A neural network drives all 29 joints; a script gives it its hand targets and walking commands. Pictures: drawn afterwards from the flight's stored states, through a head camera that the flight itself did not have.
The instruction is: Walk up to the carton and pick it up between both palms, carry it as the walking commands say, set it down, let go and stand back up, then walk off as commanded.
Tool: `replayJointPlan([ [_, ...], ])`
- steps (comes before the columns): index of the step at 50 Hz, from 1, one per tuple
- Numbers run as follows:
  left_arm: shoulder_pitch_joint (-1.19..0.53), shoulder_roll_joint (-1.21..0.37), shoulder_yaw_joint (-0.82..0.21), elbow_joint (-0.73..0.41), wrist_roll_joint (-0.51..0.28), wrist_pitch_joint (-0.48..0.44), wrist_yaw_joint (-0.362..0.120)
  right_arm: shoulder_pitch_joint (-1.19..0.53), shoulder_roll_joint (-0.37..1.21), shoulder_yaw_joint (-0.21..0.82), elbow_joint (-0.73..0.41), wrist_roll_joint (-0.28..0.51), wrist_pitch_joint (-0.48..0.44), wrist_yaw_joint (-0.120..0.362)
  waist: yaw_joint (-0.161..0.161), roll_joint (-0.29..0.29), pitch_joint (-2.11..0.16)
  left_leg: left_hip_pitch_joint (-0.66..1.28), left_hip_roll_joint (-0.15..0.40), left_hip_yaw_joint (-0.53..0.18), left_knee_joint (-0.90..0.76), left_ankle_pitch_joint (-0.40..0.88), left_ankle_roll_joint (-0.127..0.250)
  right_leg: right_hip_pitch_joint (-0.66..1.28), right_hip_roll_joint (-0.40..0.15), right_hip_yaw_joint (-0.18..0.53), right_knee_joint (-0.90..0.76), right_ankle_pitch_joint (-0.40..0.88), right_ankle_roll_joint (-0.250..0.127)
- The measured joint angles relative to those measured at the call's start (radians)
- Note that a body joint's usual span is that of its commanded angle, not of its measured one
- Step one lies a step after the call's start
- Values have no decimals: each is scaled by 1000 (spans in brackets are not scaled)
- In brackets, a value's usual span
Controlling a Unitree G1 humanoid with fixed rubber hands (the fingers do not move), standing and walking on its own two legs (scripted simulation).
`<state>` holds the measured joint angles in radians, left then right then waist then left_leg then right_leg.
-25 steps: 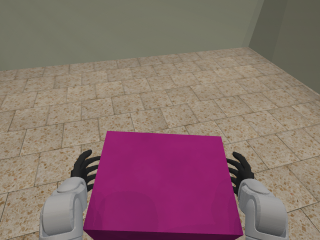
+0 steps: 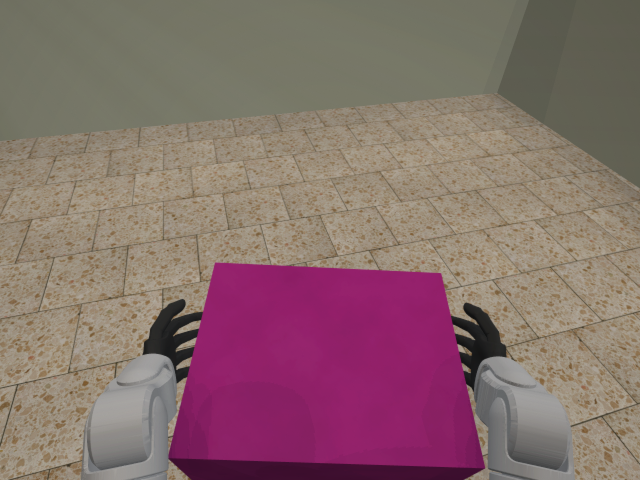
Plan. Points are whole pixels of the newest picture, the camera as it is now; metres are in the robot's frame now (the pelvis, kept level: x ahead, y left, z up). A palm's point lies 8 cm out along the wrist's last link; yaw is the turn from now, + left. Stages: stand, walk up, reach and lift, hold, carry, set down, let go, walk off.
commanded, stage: carry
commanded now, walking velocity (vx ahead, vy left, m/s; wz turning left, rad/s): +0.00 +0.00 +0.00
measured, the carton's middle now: (322, 387) +0.26 +0.00 -0.01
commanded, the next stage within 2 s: none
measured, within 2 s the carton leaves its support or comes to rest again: neither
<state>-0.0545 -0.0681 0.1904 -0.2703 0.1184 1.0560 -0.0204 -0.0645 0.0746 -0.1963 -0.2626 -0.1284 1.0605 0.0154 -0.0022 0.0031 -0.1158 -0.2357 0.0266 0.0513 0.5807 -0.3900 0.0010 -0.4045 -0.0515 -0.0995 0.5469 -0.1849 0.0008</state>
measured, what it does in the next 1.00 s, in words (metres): stands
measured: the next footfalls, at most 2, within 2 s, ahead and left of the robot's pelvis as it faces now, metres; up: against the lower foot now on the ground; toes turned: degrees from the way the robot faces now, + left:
right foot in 1.44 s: -0.02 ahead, -0.13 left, +0.00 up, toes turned -7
left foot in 1.72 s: -0.18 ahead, +0.10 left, +0.00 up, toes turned +6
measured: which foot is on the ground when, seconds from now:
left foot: down 0.00-1.00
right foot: down 0.00-1.00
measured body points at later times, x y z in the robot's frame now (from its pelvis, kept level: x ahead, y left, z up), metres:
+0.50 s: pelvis +0.00 +0.00 +0.00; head -0.02 +0.00 +0.45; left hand +0.26 +0.19 +0.06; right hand +0.26 -0.19 +0.06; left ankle -0.05 +0.11 -0.73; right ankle +0.06 -0.12 -0.73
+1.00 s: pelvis -0.03 +0.00 -0.01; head -0.04 +0.01 +0.44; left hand +0.23 +0.19 +0.07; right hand +0.23 -0.19 +0.07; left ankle -0.05 +0.11 -0.73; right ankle +0.06 -0.12 -0.73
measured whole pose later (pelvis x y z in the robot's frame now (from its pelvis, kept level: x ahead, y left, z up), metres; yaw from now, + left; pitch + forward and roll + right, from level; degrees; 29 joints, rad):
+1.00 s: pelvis -0.03 +0.00 -0.01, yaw +0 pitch +2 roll +0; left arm -0.06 -0.07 0.20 -0.41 0.10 1.15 -0.01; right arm -0.06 0.07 -0.19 -0.39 -0.10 1.14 0.00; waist -0.01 -0.01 -0.07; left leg -0.31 0.02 0.05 0.68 -0.40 0.00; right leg -0.46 -0.07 -0.10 0.61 -0.18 0.00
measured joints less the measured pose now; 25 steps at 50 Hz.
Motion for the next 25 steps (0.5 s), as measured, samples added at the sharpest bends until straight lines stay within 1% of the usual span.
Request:
replayJointPlan([
  [25,-7,-1,0,43,8,-40,-1,-9,-2,0,42,-9,-37,2,0,-1,7,6,-3,4,0,1,4,5,-3,4,-1,3,3],
])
